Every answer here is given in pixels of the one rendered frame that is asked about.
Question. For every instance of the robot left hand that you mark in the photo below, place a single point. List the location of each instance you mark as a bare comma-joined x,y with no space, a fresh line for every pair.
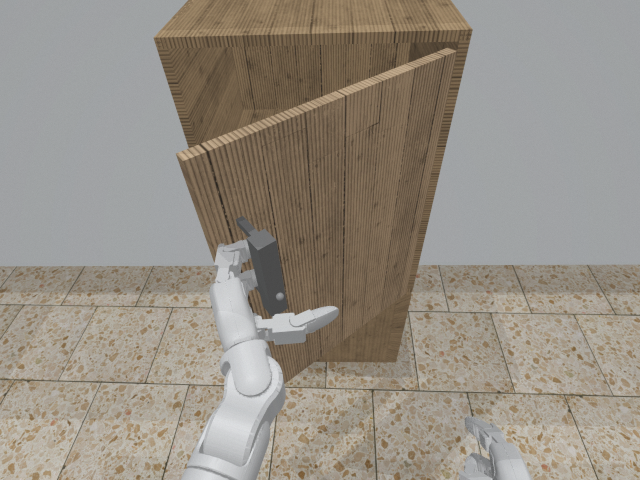
234,317

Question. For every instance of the cupboard door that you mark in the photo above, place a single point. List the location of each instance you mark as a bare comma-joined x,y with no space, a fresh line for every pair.
341,183

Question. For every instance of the robot right hand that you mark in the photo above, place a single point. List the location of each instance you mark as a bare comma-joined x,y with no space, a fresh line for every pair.
506,463

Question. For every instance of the robot left forearm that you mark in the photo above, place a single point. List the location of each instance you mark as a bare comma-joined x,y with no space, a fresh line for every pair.
235,438

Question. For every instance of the handle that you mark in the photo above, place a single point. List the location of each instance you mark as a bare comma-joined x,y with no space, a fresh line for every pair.
265,258

